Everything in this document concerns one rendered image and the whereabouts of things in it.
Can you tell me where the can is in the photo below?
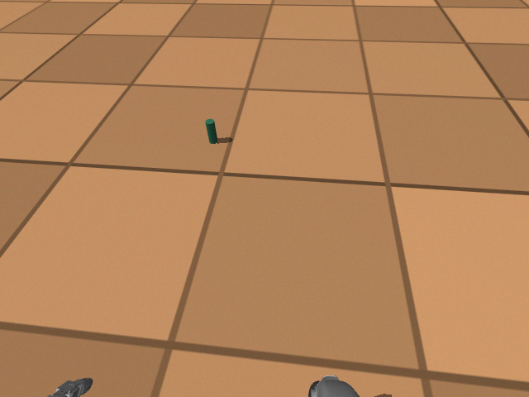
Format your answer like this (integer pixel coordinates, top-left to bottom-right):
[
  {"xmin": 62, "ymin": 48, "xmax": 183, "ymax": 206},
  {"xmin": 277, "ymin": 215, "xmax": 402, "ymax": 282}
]
[{"xmin": 205, "ymin": 119, "xmax": 217, "ymax": 144}]

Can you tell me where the left robot hand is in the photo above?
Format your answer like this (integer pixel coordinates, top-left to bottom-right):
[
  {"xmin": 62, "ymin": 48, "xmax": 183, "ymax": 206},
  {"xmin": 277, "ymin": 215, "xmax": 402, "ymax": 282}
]
[{"xmin": 46, "ymin": 378, "xmax": 93, "ymax": 397}]

